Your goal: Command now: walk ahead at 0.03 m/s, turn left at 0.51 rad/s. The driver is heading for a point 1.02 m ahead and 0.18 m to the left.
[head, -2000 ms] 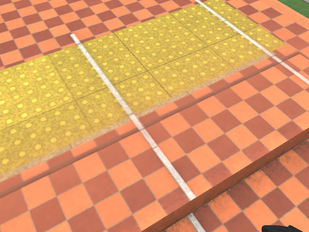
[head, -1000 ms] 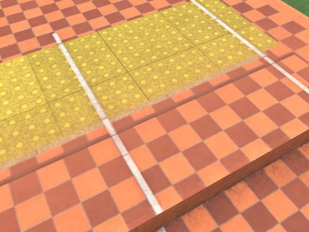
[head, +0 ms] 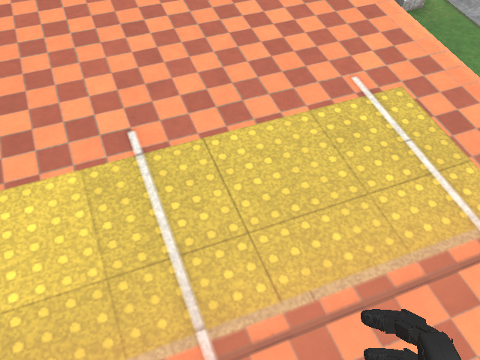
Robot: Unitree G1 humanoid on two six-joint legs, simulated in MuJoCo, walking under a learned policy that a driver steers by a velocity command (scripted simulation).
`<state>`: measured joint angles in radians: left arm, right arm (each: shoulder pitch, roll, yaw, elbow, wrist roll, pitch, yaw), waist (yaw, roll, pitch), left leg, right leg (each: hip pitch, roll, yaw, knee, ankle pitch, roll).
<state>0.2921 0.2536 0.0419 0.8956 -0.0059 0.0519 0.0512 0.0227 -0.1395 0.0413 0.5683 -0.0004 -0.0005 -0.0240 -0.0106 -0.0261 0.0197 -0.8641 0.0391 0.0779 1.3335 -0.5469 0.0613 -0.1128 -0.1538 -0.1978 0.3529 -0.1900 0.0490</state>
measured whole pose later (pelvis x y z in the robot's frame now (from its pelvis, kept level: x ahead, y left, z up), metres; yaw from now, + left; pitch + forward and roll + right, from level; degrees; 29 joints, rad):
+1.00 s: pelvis +0.36 +0.01 +0.14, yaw +23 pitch +2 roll +0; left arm 0.51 0.18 0.01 0.82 0.00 -0.09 0.00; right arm 0.13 -0.25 -0.03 0.68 0.01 -0.08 0.03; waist 0.07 0.06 -0.02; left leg -0.76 0.08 -0.02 0.93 -0.03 0.01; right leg -0.02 0.05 -0.01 0.23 -0.25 -0.06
